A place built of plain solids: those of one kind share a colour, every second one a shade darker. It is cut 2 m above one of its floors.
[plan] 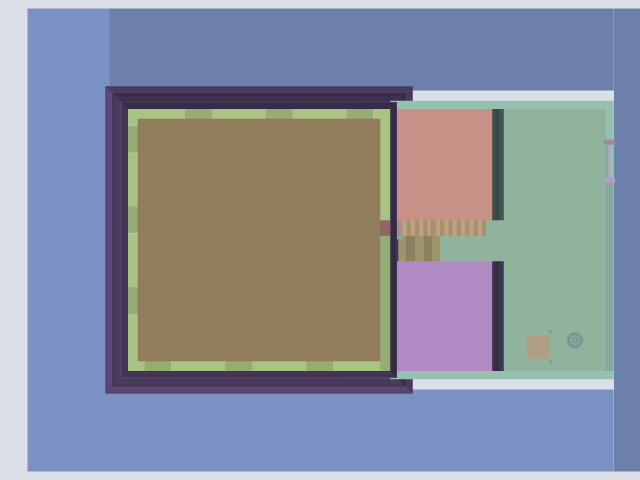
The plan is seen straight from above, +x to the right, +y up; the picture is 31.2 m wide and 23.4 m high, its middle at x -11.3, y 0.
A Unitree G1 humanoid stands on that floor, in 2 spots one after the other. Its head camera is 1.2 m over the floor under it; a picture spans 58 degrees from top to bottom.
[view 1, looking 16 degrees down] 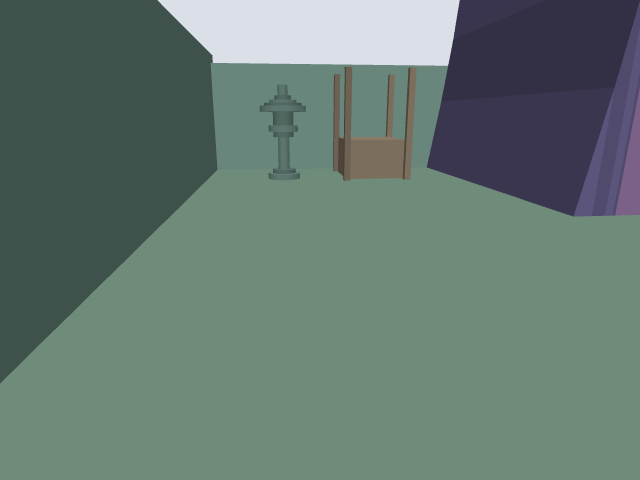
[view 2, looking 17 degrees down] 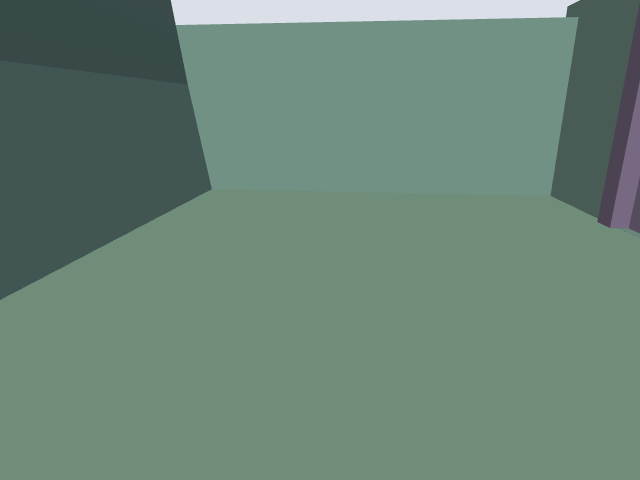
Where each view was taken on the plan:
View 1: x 1.33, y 3.84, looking -96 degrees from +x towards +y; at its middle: floor_court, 4.35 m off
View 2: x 0.00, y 0.00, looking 96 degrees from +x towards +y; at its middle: floor_court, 4.10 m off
